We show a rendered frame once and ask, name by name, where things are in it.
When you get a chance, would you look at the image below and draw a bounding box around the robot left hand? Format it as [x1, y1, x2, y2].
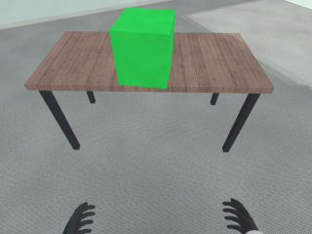
[62, 202, 96, 234]

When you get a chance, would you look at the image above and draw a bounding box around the carton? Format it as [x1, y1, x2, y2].
[109, 7, 176, 89]

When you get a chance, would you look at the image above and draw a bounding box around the robot right hand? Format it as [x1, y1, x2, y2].
[222, 198, 259, 234]

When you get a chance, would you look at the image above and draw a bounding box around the table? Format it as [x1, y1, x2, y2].
[24, 31, 274, 152]

